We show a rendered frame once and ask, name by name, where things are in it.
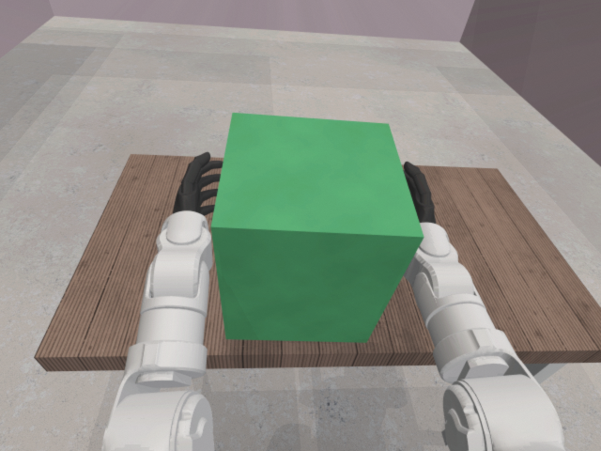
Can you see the right robot upper arm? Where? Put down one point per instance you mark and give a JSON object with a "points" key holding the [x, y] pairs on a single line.
{"points": [[503, 413]]}

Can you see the right robot forearm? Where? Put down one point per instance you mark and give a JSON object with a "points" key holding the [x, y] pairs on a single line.
{"points": [[467, 344]]}

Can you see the carton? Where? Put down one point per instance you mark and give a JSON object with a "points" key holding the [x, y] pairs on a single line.
{"points": [[313, 228]]}

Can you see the left robot upper arm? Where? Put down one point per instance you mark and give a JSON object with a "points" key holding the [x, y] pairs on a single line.
{"points": [[164, 421]]}

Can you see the table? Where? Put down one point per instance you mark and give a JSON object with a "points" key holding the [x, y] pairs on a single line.
{"points": [[529, 290]]}

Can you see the right robot hand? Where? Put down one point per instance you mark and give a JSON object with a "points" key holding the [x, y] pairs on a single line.
{"points": [[420, 193]]}

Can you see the left robot forearm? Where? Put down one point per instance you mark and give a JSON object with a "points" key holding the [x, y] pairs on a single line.
{"points": [[169, 350]]}

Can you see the left robot hand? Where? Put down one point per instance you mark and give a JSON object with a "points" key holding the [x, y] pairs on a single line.
{"points": [[189, 195]]}

